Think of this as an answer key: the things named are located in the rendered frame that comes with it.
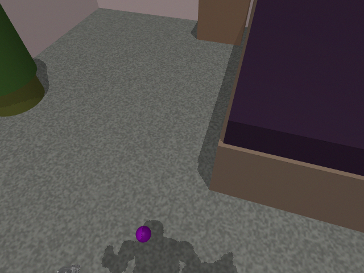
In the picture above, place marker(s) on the potted plant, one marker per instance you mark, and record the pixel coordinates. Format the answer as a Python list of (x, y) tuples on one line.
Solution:
[(20, 89)]

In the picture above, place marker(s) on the ball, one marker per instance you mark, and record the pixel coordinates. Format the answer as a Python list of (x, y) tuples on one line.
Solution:
[(143, 234)]

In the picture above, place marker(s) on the bed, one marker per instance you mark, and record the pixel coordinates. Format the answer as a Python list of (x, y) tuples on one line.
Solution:
[(293, 134)]

